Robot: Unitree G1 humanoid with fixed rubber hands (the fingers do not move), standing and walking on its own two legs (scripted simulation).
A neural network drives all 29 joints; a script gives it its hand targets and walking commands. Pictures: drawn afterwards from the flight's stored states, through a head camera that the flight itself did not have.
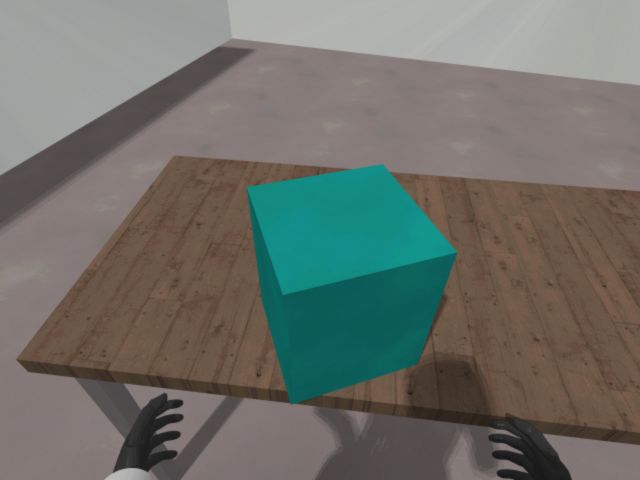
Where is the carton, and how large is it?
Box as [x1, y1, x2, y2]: [247, 164, 456, 404]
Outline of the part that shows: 382,164 247,187 262,302 291,404 417,363 455,257 456,251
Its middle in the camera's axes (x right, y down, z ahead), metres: +0.02 +0.07 +0.56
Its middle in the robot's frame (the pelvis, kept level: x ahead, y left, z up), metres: +0.39 +0.01 +0.05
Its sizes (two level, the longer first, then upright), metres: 0.203 0.196 0.244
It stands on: a table, 0.71 m high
